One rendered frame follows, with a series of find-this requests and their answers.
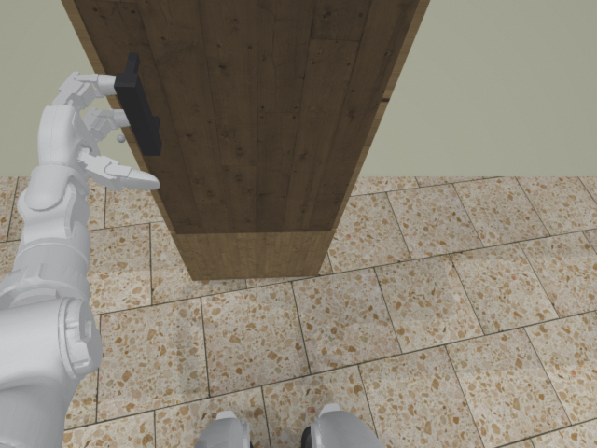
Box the left robot upper arm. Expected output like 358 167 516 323
0 297 103 448

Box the right robot shin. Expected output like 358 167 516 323
318 403 340 418

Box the robot left forearm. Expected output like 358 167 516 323
0 164 90 310

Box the left robot shin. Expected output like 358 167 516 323
216 411 238 420

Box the robot shin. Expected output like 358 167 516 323
216 411 238 420
318 403 340 418

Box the handle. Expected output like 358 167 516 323
114 52 162 156

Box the cupboard door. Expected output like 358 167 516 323
74 0 420 234

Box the left robot hand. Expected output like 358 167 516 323
37 71 160 192

